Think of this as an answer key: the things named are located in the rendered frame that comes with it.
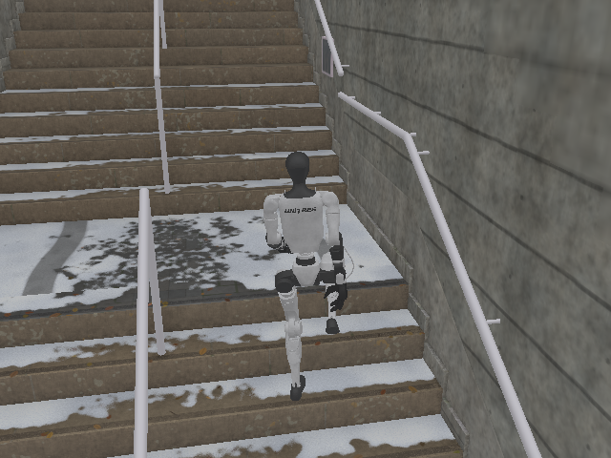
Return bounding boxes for stairs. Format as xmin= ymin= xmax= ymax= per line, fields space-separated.
xmin=0 ymin=0 xmax=348 ymax=226
xmin=0 ymin=285 xmax=463 ymax=458

